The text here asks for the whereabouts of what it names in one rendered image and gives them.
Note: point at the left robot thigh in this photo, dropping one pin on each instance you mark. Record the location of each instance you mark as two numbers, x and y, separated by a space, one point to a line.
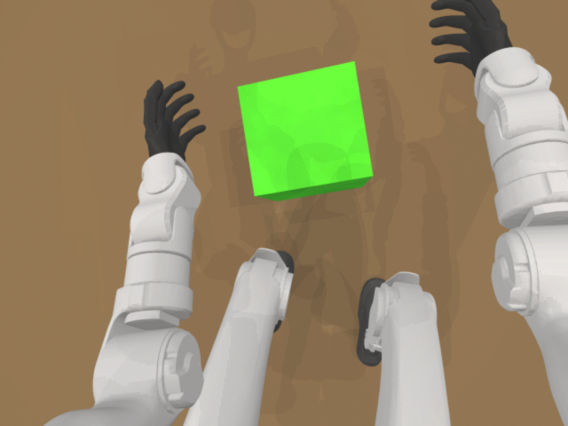
235 371

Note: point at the robot left upper arm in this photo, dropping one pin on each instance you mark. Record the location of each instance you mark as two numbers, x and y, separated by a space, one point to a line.
142 378

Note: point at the left robot hand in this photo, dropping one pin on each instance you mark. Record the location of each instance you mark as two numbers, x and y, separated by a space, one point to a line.
162 133

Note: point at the right robot hand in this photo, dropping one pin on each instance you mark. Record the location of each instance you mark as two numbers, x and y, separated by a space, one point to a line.
486 32

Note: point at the left robot forearm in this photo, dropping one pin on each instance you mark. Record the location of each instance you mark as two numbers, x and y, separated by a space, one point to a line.
156 293

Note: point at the robot right upper arm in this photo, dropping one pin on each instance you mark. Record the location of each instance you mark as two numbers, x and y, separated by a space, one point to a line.
530 276

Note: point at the robot right foot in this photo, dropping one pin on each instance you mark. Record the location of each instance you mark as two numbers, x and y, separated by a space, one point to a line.
367 357

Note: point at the carton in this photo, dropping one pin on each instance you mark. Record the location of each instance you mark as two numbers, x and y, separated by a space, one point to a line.
305 133

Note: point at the right robot forearm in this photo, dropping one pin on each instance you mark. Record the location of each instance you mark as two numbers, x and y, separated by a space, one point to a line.
526 132

